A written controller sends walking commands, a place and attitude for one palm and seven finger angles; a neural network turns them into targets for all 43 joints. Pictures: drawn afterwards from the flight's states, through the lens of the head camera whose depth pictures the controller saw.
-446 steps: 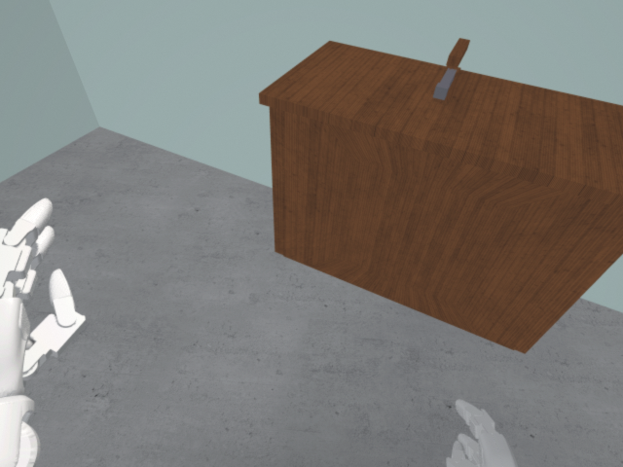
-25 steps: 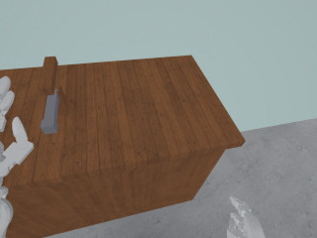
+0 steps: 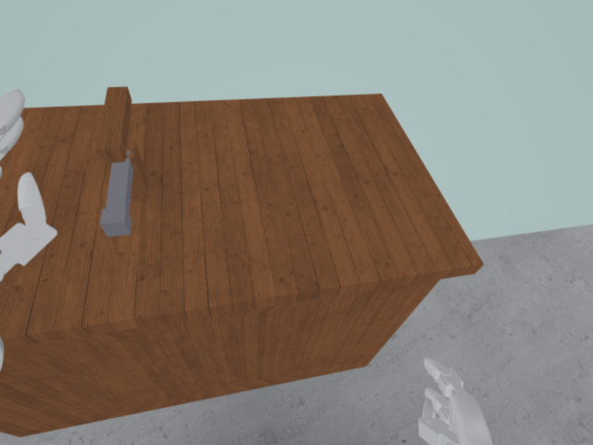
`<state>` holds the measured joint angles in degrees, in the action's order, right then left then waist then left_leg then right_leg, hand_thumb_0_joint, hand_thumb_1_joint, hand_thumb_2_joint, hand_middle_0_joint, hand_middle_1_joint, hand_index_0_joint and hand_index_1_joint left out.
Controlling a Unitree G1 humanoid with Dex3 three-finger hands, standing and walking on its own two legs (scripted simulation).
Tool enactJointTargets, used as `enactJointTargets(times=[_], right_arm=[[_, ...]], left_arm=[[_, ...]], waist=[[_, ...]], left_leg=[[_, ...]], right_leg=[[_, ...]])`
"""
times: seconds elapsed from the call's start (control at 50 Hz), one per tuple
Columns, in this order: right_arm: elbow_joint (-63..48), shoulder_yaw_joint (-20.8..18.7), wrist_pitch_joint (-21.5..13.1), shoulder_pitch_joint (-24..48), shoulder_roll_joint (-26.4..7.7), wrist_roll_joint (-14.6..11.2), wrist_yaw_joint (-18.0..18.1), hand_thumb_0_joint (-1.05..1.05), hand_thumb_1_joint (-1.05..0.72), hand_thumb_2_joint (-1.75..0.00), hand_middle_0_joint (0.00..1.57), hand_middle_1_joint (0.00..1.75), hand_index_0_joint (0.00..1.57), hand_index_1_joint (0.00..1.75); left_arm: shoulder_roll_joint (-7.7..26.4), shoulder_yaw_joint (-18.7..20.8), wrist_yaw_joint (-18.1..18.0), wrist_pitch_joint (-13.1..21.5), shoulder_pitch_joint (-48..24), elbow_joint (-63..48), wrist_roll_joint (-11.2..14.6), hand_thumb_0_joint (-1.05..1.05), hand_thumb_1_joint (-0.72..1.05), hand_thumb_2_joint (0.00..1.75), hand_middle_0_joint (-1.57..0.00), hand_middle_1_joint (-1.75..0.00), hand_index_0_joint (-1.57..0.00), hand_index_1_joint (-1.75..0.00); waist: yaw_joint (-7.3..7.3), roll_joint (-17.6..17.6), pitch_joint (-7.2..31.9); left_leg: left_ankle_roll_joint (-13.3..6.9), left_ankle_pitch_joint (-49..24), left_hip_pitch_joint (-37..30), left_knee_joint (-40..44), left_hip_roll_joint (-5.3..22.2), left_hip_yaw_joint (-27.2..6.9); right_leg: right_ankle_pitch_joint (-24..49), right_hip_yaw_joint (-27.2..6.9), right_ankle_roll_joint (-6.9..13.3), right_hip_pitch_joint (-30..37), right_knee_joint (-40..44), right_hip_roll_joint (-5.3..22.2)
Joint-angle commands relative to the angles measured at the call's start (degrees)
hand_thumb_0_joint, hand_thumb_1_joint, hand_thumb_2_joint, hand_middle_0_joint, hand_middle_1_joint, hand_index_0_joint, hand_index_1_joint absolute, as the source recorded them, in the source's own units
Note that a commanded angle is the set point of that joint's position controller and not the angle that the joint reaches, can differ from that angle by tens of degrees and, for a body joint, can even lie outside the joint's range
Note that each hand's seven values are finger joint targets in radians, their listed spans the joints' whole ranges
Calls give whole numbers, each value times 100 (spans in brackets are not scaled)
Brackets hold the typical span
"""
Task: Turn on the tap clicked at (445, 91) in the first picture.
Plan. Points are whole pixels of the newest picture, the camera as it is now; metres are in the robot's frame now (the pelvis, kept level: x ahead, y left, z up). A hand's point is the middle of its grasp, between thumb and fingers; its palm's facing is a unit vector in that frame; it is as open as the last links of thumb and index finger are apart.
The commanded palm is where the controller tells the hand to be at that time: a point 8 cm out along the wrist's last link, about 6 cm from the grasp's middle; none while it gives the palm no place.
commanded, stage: come to a stop and stand still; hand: left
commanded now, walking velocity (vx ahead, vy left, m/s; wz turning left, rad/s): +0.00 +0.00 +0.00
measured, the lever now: (116, 222) +0.33 +0.29 +0.08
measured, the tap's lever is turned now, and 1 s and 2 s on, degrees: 0 0 0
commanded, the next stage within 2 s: look again from close up in 0.52 s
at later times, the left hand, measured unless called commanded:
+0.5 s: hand (68, 287) +0.20 +0.24 +0.18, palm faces +0.43 -0.85 -0.31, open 7.4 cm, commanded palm +0.14 +0.27 +0.18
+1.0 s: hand (66, 257) +0.23 +0.26 +0.16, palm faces +0.37 -0.86 -0.37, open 7.4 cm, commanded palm +0.18 +0.30 +0.18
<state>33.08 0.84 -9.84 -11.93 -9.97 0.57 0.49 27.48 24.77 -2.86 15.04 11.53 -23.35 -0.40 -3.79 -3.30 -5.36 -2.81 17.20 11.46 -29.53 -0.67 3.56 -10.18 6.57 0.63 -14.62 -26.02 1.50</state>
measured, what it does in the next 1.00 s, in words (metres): stands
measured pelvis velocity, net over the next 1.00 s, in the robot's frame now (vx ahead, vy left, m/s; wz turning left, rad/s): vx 0.01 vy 0.02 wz -0.01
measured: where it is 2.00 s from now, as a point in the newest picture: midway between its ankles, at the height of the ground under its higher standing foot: outside the picture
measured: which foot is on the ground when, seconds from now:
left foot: down 0.00-1.00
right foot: down 0.00-1.00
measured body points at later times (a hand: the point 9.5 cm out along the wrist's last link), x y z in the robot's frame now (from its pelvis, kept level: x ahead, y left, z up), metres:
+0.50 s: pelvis -0.02 -0.01 +0.00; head -0.02 +0.01 +0.45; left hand +0.17 +0.28 +0.19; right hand +0.14 -0.25 -0.07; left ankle -0.01 +0.08 -0.74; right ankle +0.04 -0.12 -0.74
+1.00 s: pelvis +0.01 +0.02 +0.00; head +0.04 +0.05 +0.45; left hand +0.21 +0.31 +0.18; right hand +0.20 -0.20 -0.06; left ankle -0.01 +0.08 -0.74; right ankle +0.04 -0.12 -0.74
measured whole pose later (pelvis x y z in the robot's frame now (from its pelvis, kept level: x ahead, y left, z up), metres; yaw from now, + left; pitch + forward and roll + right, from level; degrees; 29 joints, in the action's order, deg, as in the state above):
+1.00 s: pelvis +0.01 +0.02 +0.00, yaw +0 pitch -1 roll -2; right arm 32.8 1.1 -8.2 -10.3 -10.2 -0.6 0.3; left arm 21.9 21.4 -5.4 13.4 24.1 -28.4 2.6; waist -1.5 -2.6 -4.6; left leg -3.8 17.3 9.0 -27.2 -1.6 4.0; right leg -10.2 4.7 -0.9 -12.4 -23.9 1.7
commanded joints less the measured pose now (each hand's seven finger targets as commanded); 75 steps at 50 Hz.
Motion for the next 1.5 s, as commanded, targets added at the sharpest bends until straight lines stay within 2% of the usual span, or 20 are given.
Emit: enactJointTargets(times=[0.0,0.06,0.14,0.16,0.22,0.26,0.28,0.38,0.44,0.56,0.66,0.8,1.02,1.16,1.22,1.26,1.3,1.36,1.42,1.48], right_arm=[[-920,-442,-253,-129,-915,-70,-94,0,-90,-90,20,30,20,30],[-1073,-296,-190,321,-780,-224,-292,0,-90,-90,20,30,20,30],[-1049,-341,-148,373,-911,-200,-94,0,-90,-90,20,30,20,30],[-997,-307,-97,460,-920,-214,-20,0,-90,-90,20,30,20,30],[-1032,-239,-110,504,-835,-153,131,0,-90,-90,20,30,20,30],[-1001,-206,-161,573,-834,-145,175,0,-90,-90,20,30,20,30],[-979,-194,-204,506,-808,-129,188,0,-90,-90,20,30,20,30],[-824,-208,-424,327,-842,-115,135,0,-90,-90,20,30,20,30],[-754,-259,-420,231,-905,-114,99,0,-90,-90,20,30,20,30],[-757,-242,-285,365,-910,-153,95,0,-90,-90,20,30,20,30],[-842,-252,-323,459,-883,-134,80,0,-90,-90,20,30,20,30],[-848,-330,-312,381,-896,-120,23,0,-90,-90,20,30,20,30],[-973,-342,-29,452,-867,-137,63,0,-90,-90,20,30,20,30],[-1014,-346,-63,535,-779,-63,-44,0,-90,-90,20,30,20,30],[-1036,-401,-67,420,-820,-16,-80,0,-90,-90,20,30,20,30],[-1055,-390,-55,486,-813,-51,-98,0,-90,-90,20,30,20,30],[-1128,-459,-36,441,-840,-64,-79,0,-90,-90,20,30,20,30],[-1084,-468,-11,407,-793,-91,-18,0,-90,-90,20,30,20,30],[-931,-498,-35,282,-682,-41,41,0,-90,-90,20,30,20,30],[-795,-419,28,350,-569,-15,109,0,-90,-90,20,30,20,30]], left_arm=[[263,141,-25,287,-152,-473,236,0,90,90,-20,-30,-20,-30],[-310,-350,-65,205,1016,-1009,389,0,90,90,-20,-30,-20,-30],[312,237,-253,134,1072,-900,395,0,90,90,-20,-30,-20,-30],[726,646,-344,136,930,-1050,394,0,90,90,-20,-30,-20,-30],[600,589,-354,214,444,-1112,394,0,90,90,-20,-30,-20,-30],[793,592,-383,284,-110,-1581,307,0,90,90,-20,-30,-20,-30],[535,366,-377,299,-134,-1419,296,0,90,90,-20,-30,-20,-30],[156,-43,-392,297,97,-1327,217,0,90,90,-20,-30,-20,-30],[3,-181,-382,224,449,-1003,202,0,90,90,-20,-30,-20,-30],[319,168,-378,185,555,-851,216,0,90,90,-20,-30,-20,-30],[509,288,-378,282,308,-1714,245,0,90,90,-20,-30,-20,-30],[263,147,-389,244,864,-1827,307,0,90,90,-20,-30,-20,-30],[266,175,-324,116,804,-1770,373,0,90,90,-20,-30,-20,-30],[359,246,-291,159,715,-2168,338,0,90,90,-20,-30,-20,-30],[330,278,-257,235,880,-2079,345,0,90,90,-20,-30,-20,-30],[421,438,-259,255,1031,-2092,347,0,90,90,-20,-30,-20,-30],[312,404,-202,308,1099,-2033,411,0,90,90,-20,-30,-20,-30],[464,612,-222,336,1476,-1962,478,0,90,90,-20,-30,-20,-30],[540,648,-290,457,1529,-2127,503,0,90,90,-20,-30,-20,-30],[509,648,-390,407,1771,-2134,474,0,90,90,-20,-30,-20,-30]], waist=[[174,1831,1596],[146,953,1356],[173,-823,940],[194,-550,859],[234,204,551],[245,1044,462],[246,1163,452],[200,622,811],[211,227,572],[222,341,438],[194,847,990],[220,753,1335],[248,779,1063],[184,1447,1021],[190,1318,1016],[188,1038,1110],[188,724,1180],[239,122,1369],[245,-371,1521],[232,-470,1577]], left_leg=[[423,-4019,-632,349,854,-464],[330,-2828,-13,498,762,-355],[272,-463,527,575,473,-385],[256,-231,422,681,420,-383],[120,565,603,887,389,-410],[52,913,723,1104,456,-467],[18,1141,926,1200,501,-493],[60,774,537,865,307,-295],[114,739,475,694,215,-288],[144,241,609,1040,360,-454],[161,-817,416,986,394,-448],[338,-2368,-52,650,476,-510],[579,-3434,-146,789,735,-658],[515,-4683,-720,781,1253,-742],[396,-4591,-490,492,1419,-832],[384,-4498,-345,149,1318,-747],[336,-3592,231,-47,1190,-715],[373,-1557,367,-702,588,-400],[328,599,385,-1245,76,-292],[239,672,579,-927,106,-333]], right_leg=[[674,-488,209,339,-603,135],[1181,-401,93,980,-315,151],[417,-791,95,834,331,378],[-15,-803,113,602,416,370],[-1207,-1029,84,288,757,395],[-1279,-975,75,331,667,323],[-1272,-895,57,515,588,293],[-1232,-1015,44,664,913,321],[-1671,-1195,73,281,1234,390],[-1026,-901,19,434,1009,210],[599,-696,13,1160,424,160],[1901,-585,55,1308,103,199],[1400,-399,9,959,-41,50],[-173,-332,40,181,-448,-61],[57,-392,85,329,-307,11],[959,-447,158,568,-112,64],[1622,-584,250,924,-214,203],[2847,-1390,586,479,85,876],[1631,-1878,810,-93,852,1565],[518,-1806,834,41,977,1602]])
